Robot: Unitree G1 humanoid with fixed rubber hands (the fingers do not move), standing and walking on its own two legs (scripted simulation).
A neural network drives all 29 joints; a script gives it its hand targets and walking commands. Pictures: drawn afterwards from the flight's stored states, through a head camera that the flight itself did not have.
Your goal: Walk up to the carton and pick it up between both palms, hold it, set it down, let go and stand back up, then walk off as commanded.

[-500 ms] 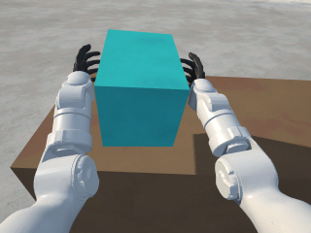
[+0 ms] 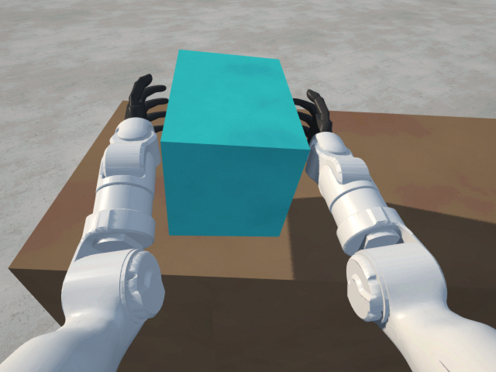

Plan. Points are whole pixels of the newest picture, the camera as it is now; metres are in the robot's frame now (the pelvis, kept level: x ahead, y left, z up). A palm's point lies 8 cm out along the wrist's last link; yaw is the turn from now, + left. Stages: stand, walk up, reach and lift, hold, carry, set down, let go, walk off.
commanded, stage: set down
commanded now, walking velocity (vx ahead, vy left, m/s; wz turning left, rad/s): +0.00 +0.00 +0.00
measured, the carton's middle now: (227, 141) +0.47 +0.01 +0.17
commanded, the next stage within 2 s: none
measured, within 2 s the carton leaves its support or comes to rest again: neither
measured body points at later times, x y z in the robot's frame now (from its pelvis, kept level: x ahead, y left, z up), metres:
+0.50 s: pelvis +0.00 +0.00 +0.00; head -0.01 +0.01 +0.45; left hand +0.45 +0.14 +0.19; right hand +0.44 -0.14 +0.18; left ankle +0.02 +0.15 -0.74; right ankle +0.02 -0.10 -0.74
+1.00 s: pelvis +0.01 +0.00 +0.00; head +0.01 +0.01 +0.45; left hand +0.45 +0.14 +0.17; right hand +0.45 -0.15 +0.15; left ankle +0.02 +0.15 -0.74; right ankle +0.02 -0.10 -0.74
